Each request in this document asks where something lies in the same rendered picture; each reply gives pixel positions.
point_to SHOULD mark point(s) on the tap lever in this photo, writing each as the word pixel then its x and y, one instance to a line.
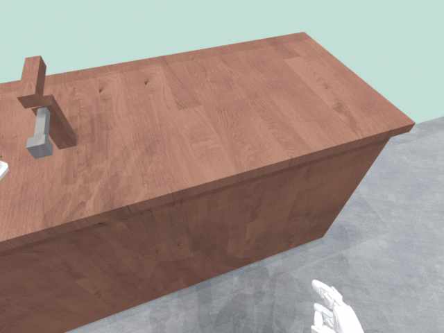
pixel 40 145

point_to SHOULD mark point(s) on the robot right hand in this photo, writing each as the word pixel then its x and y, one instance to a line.
pixel 342 320

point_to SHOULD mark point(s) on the counter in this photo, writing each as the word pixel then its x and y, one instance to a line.
pixel 169 171

